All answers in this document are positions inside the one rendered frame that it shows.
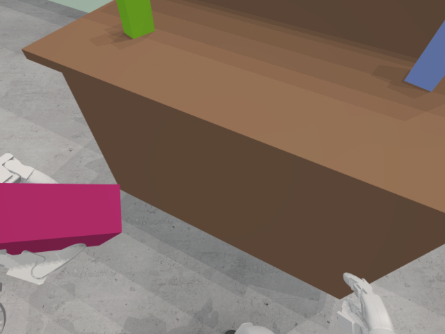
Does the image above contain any sponge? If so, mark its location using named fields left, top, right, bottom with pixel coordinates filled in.
left=0, top=183, right=122, bottom=255

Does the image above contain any left robot hand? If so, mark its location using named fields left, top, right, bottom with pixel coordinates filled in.
left=0, top=153, right=87, bottom=285

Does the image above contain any right robot hand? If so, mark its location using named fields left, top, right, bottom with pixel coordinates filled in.
left=337, top=273, right=394, bottom=334

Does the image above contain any right robot shin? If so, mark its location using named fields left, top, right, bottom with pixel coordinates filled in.
left=236, top=323, right=253, bottom=333

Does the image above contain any table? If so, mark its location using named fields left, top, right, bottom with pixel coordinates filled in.
left=22, top=0, right=445, bottom=299

